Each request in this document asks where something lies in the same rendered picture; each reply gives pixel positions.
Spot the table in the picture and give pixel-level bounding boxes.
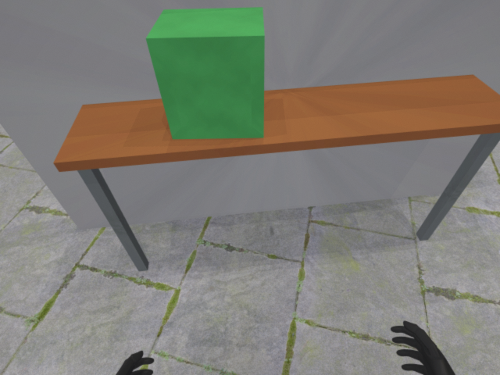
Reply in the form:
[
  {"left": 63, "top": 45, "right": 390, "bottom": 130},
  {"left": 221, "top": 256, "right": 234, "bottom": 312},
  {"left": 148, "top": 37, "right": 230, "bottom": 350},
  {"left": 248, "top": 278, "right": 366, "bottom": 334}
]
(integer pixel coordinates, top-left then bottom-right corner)
[{"left": 54, "top": 75, "right": 500, "bottom": 271}]

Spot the left robot hand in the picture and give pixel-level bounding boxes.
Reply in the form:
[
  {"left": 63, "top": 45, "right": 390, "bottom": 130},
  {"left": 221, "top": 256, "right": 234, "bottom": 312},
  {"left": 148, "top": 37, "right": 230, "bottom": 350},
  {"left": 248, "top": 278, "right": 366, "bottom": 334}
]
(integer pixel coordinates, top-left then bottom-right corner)
[{"left": 116, "top": 351, "right": 154, "bottom": 375}]

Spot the carton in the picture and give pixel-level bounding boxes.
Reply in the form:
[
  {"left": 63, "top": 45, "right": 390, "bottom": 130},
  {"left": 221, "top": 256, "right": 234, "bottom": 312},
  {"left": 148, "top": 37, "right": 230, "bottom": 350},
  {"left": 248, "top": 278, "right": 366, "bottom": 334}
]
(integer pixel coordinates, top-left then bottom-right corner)
[{"left": 146, "top": 7, "right": 265, "bottom": 139}]

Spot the right robot hand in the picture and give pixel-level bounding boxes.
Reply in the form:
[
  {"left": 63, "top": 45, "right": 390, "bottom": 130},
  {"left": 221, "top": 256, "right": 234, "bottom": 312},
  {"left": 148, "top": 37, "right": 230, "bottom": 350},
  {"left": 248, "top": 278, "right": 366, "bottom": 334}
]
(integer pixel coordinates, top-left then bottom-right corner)
[{"left": 391, "top": 321, "right": 455, "bottom": 375}]

